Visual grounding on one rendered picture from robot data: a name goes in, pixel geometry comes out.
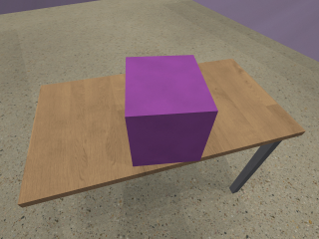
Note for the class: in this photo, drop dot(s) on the carton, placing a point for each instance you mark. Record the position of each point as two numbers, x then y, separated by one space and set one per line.
169 110

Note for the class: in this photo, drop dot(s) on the table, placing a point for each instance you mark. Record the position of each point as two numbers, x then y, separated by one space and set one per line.
79 139

